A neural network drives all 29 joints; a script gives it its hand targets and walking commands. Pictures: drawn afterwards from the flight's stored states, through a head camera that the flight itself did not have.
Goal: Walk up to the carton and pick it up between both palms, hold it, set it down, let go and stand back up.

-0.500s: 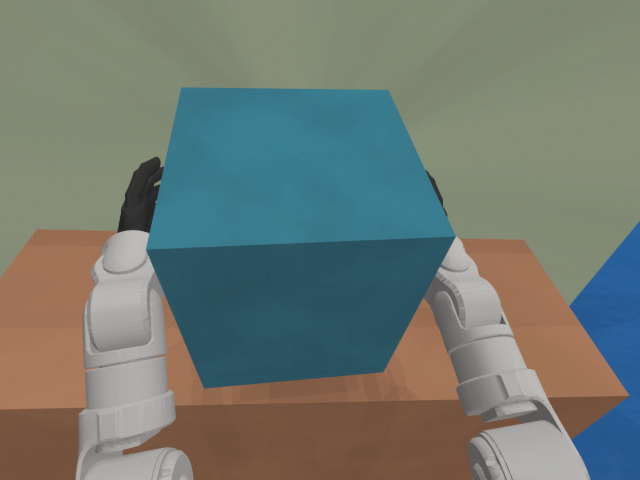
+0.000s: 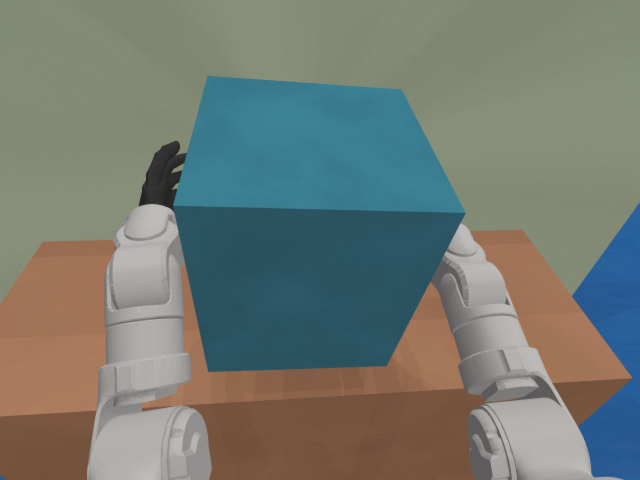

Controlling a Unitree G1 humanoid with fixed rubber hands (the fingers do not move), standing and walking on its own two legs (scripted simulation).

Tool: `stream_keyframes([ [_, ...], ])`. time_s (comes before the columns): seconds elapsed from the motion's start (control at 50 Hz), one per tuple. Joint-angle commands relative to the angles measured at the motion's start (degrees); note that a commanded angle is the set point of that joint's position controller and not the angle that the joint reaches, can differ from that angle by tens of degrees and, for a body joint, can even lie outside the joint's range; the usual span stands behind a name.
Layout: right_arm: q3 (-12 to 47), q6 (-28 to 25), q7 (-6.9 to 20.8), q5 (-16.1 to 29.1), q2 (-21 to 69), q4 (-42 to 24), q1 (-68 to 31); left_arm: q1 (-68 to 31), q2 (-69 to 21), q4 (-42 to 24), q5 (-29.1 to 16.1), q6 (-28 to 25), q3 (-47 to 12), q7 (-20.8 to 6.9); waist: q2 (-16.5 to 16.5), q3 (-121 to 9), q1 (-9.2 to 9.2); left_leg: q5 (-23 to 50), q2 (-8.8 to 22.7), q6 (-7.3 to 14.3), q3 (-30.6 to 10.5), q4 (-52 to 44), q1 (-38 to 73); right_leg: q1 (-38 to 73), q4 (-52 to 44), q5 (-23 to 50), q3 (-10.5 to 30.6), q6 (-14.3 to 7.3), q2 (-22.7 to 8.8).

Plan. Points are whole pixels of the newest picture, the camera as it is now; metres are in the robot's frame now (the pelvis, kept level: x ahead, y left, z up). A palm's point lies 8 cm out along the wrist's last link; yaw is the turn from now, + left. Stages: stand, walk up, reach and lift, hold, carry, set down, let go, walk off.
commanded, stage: hold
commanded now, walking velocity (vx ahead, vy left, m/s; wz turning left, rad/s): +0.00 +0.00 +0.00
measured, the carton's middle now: (303, 232) +0.38 +0.00 +0.16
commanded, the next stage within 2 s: none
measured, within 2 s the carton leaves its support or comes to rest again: neither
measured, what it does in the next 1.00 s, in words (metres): stands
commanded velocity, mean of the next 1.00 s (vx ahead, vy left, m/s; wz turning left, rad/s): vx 0.00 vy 0.00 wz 0.00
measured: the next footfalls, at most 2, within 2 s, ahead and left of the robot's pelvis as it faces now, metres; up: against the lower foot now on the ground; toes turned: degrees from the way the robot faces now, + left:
none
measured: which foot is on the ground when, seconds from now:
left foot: down 0.00-1.00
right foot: down 0.00-1.00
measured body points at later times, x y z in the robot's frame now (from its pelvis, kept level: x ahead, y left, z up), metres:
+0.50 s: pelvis +0.00 +0.00 +0.00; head -0.03 +0.01 +0.45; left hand +0.37 +0.19 +0.20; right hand +0.38 -0.15 +0.17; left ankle +0.01 +0.11 -0.75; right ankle +0.04 -0.10 -0.75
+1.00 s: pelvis +0.00 +0.00 +0.00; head -0.03 +0.03 +0.45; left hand +0.36 +0.20 +0.18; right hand +0.38 -0.13 +0.17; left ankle +0.01 +0.11 -0.75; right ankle +0.04 -0.10 -0.75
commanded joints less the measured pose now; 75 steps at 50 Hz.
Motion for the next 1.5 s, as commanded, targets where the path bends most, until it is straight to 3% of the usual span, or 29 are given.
stream_keyframes([
  [0.0,23.87,-4.15,4.31,7.35,32.10,-21.01,-44.29,-25.31,-23.84,-4.70,-5.54,-1.18,-22.95,-10.03,-1.86,-20.63,2.16,13.42,-4.10,0.36,-1.37,-1.85,-1.67,17.25,0.25,14.84,3.17,3.11,1.73],
  [0.08,23.57,-3.77,3.15,7.64,32.80,-23.35,-42.33,-26.21,-23.63,-8.62,-6.56,-1.42,-25.01,-10.83,-0.56,-19.67,0.00,13.04,-4.56,-0.58,-1.70,-1.49,-1.73,16.84,0.69,16.29,2.54,3.38,1.55],
  [0.18,19.42,-2.80,4.06,4.81,32.35,-18.43,-40.53,-31.52,-23.26,-8.12,-7.16,-2.13,-26.66,-10.60,2.25,-15.00,-1.85,4.04,-3.91,-0.98,-2.00,-4.31,-4.51,11.29,-0.62,2.57,1.61,2.39,0.88],
  [0.26,18.63,-4.46,4.96,4.55,33.13,-23.90,-42.99,-35.79,-26.51,-13.34,-11.17,-3.91,-33.50,-8.83,7.09,-25.41,-3.97,6.59,-3.64,-2.78,-2.81,-2.26,-1.59,9.32,0.68,1.59,0.79,1.88,1.28],
  [0.28,18.84,-4.66,5.06,4.40,32.78,-24.11,-43.12,-36.66,-26.43,-13.80,-12.03,-4.53,-34.40,-8.28,6.94,-27.68,-4.31,8.34,-3.58,-3.00,-3.15,-1.45,-0.38,8.72,0.90,2.63,0.61,1.91,1.50],
  [0.36,20.47,-5.00,4.90,4.70,31.70,-25.41,-42.16,-31.23,-26.43,-11.23,-11.27,-4.66,-34.66,-7.43,5.23,-30.17,-4.02,12.80,-3.20,-3.23,-3.75,0.12,2.46,9.37,1.11,6.52,-0.04,2.10,2.29],
  [0.42,22.02,-4.25,4.46,5.57,29.44,-24.63,-39.96,-25.94,-25.44,-8.92,-8.61,-3.10,-31.73,-7.69,4.53,-27.21,-2.67,15.91,-3.40,-3.00,-3.67,0.56,2.36,12.45,1.33,9.68,0.40,2.06,2.32],
  [0.44,22.71,-3.76,4.37,5.86,29.84,-23.31,-39.93,-26.09,-24.61,-8.91,-8.07,-3.04,-30.04,-8.18,2.46,-24.94,-1.42,15.63,-3.59,-2.55,-3.39,-0.03,0.97,13.13,1.29,9.36,0.22,2.37,2.53],
  [0.52,23.46,-3.13,4.35,6.56,28.88,-21.55,-39.57,-23.53,-23.52,-6.75,-6.26,-1.37,-25.91,-9.39,-0.29,-19.02,0.27,14.86,-3.28,-1.49,-2.81,-1.68,0.12,13.89,0.25,9.10,0.74,2.38,2.46],
  [0.58,25.13,-3.26,4.06,7.68,31.02,-24.17,-41.92,-24.75,-22.61,-7.99,-5.68,-1.31,-23.93,-10.28,-2.17,-19.07,2.16,14.05,-3.89,-0.32,-2.05,-2.11,-2.02,16.68,0.41,12.50,1.60,3.20,2.01],
  [0.6,24.89,-3.32,4.08,7.91,31.31,-24.18,-41.49,-25.74,-23.89,-9.85,-6.37,-1.40,-25.24,-10.28,-0.82,-19.27,1.18,15.17,-3.62,-0.78,-2.27,-2.11,-1.25,16.93,0.79,13.18,1.48,2.82,2.15],
  [0.66,26.46,-3.58,3.76,9.04,31.53,-28.55,-42.92,-26.37,-24.16,-12.11,-7.74,-1.65,-26.94,-9.97,-0.02,-22.43,1.14,18.04,-4.12,-1.37,-2.40,-0.63,-0.16,17.15,1.19,16.87,1.63,2.70,2.41],
  [0.68,26.25,-3.42,3.71,8.63,31.38,-28.01,-43.22,-26.12,-23.76,-10.94,-7.07,-1.61,-26.64,-9.88,-0.34,-21.52,1.56,16.20,-4.21,-1.19,-2.08,-1.04,-0.27,16.03,0.92,14.89,1.61,2.60,2.38],
  [0.74,23.73,-3.01,4.26,7.42,31.64,-24.09,-40.95,-28.75,-24.08,-12.03,-7.46,-1.78,-27.92,-9.50,1.34,-19.19,0.03,11.49,-3.44,-1.33,-2.21,-2.56,-1.44,13.04,-0.08,8.02,1.36,1.74,2.11],
  [0.76,22.80,-3.22,4.53,6.62,31.22,-24.54,-42.81,-28.69,-24.65,-9.16,-7.51,-1.46,-27.59,-9.52,0.90,-18.63,0.14,8.50,-3.38,-1.00,-2.20,-2.91,-2.03,11.66,-0.61,5.04,1.37,1.58,1.77],
  [0.8,21.15,-3.04,5.16,5.92,30.93,-22.06,-41.06,-29.32,-24.40,-10.20,-7.35,-1.42,-28.10,-9.20,2.39,-17.88,-0.27,7.40,-3.10,-1.31,-2.23,-3.48,-2.50,10.45,-0.47,2.20,1.11,1.28,1.66],
  [0.86,17.99,-3.43,5.97,4.26,30.17,-18.84,-40.12,-31.56,-25.45,-10.05,-8.10,-1.85,-29.31,-8.87,4.43,-18.84,-2.20,5.15,-2.75,-2.35,-2.46,-3.99,-1.38,9.01,-0.53,-1.61,0.24,0.81,1.99],
  [0.92,16.24,-4.61,6.05,2.75,29.85,-21.59,-42.94,-31.46,-26.42,-7.81,-8.99,-1.96,-30.56,-8.89,5.12,-21.82,-3.24,3.23,-2.98,-2.15,-2.58,-3.53,-1.99,8.96,-0.36,-1.58,0.57,1.27,1.53],
  [0.98,16.93,-4.90,5.97,3.25,30.03,-20.88,-41.96,-31.49,-26.44,-9.19,-9.82,-2.91,-31.76,-8.52,5.52,-24.32,-4.00,8.50,-3.05,-3.30,-2.99,-1.96,0.07,10.34,0.35,2.64,0.02,1.49,1.99],
  [1.02,19.52,-5.13,5.52,4.20,30.50,-23.78,-41.93,-30.78,-26.45,-10.32,-10.18,-3.34,-32.74,-8.21,4.86,-27.54,-3.79,14.33,-3.41,-3.59,-3.43,0.15,2.21,11.88,1.03,7.34,-0.07,2.00,2.39],
  [1.04,20.45,-4.93,5.41,4.63,30.65,-23.68,-42.57,-29.65,-25.93,-8.94,-9.42,-3.34,-31.65,-8.21,4.05,-26.64,-2.68,14.27,-3.66,-3.24,-3.28,0.13,2.20,12.17,0.78,7.01,-0.16,2.09,2.49],
  [1.08,21.16,-4.93,5.36,5.19,30.14,-24.53,-42.16,-29.73,-26.44,-10.30,-9.95,-3.45,-32.08,-8.04,3.92,-27.35,-2.84,15.48,-3.33,-3.18,-3.49,0.13,2.11,11.83,1.12,7.92,0.05,2.11,2.61],
  [1.12,23.42,-4.91,4.86,5.99,30.94,-26.45,-43.03,-27.50,-25.22,-9.76,-8.87,-3.28,-30.13,-8.30,1.47,-26.34,-0.86,16.78,-3.82,-2.45,-3.08,0.25,1.02,14.38,1.26,10.64,0.34,2.70,2.69],
  [1.22,25.17,-3.67,4.36,7.61,30.33,-25.21,-41.42,-25.58,-24.55,-10.38,-7.07,-1.97,-27.41,-9.13,0.69,-22.19,0.66,18.07,-3.77,-2.05,-2.80,-0.54,0.79,15.71,1.04,12.09,0.71,2.26,2.82],
  [1.28,24.18,-3.27,4.39,7.39,29.78,-24.16,-39.52,-25.47,-24.19,-11.12,-6.91,-1.21,-27.12,-9.67,1.17,-18.97,-0.17,17.68,-3.60,-2.12,-2.70,-0.93,1.15,14.46,0.51,12.04,0.82,2.29,2.43],
  [1.34,24.10,-2.72,4.24,7.53,30.52,-23.95,-39.05,-25.32,-23.02,-10.35,-5.87,-0.46,-25.54,-10.42,0.46,-17.22,0.24,14.86,-4.05,-1.41,-2.16,-1.94,-1.46,16.31,0.58,12.47,1.29,2.37,2.03],
  [1.38,24.68,-3.15,4.17,8.16,30.59,-27.69,-41.09,-25.28,-24.28,-11.78,-6.70,-0.43,-26.86,-10.48,0.69,-20.63,0.39,15.74,-3.83,-1.76,-2.17,-1.59,-0.64,16.80,0.80,13.12,1.14,2.10,2.35],
  [1.44,24.99,-3.28,3.99,8.46,31.55,-28.89,-41.49,-28.33,-25.11,-14.58,-9.02,-1.73,-30.24,-9.48,2.35,-23.87,-0.91,17.79,-3.83,-2.49,-2.67,-0.18,0.91,15.20,1.25,14.08,1.24,2.04,2.28],
  [1.48,23.52,-3.13,4.29,7.40,31.13,-27.45,-40.97,-28.84,-25.82,-13.78,-9.42,-1.93,-31.05,-9.14,2.75,-22.09,-1.70,15.49,-3.66,-2.91,-2.62,-0.72,0.97,13.12,0.65,10.22,0.87,1.65,2.57],
])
